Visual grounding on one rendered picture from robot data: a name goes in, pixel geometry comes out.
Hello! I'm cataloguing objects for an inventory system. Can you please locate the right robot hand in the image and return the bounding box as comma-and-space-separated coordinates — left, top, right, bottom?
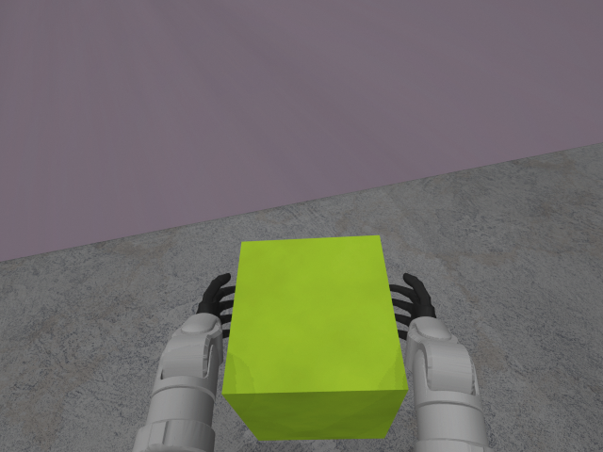
389, 273, 437, 340

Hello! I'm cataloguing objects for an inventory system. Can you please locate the left robot hand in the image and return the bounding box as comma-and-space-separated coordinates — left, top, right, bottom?
196, 273, 236, 338

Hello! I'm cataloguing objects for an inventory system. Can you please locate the right robot forearm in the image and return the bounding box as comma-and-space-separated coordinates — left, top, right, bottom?
404, 316, 497, 452

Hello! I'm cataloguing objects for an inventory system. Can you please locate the carton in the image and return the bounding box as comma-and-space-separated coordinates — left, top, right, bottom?
221, 235, 409, 441

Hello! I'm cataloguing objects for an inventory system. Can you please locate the left robot forearm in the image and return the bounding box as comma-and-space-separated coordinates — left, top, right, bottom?
132, 313, 223, 452

